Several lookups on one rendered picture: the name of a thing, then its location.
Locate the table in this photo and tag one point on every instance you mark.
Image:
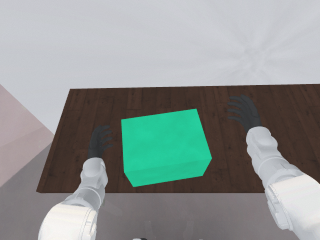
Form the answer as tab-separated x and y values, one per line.
291	112

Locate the left robot forearm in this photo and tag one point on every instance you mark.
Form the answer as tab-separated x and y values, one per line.
91	191

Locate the left robot upper arm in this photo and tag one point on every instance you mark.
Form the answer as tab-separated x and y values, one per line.
70	222

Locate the left robot hand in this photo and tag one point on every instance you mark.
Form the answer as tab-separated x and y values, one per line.
95	148

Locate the right robot hand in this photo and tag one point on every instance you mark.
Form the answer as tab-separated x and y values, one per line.
250	117

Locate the carton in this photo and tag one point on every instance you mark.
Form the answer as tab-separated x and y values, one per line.
164	147

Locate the right robot upper arm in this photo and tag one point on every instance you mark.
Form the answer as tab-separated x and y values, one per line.
294	204

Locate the right robot forearm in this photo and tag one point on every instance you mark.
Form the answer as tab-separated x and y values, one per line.
267	161

